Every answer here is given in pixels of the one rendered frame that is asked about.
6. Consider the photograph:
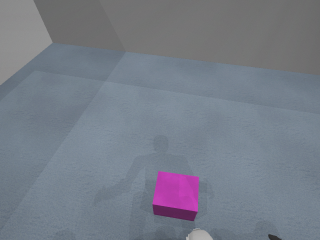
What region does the robot right thigh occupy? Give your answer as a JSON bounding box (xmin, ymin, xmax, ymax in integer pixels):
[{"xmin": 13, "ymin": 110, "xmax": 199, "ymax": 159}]
[{"xmin": 186, "ymin": 230, "xmax": 213, "ymax": 240}]

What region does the carton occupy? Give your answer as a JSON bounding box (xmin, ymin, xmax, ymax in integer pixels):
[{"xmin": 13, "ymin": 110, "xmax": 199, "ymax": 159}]
[{"xmin": 152, "ymin": 171, "xmax": 199, "ymax": 221}]

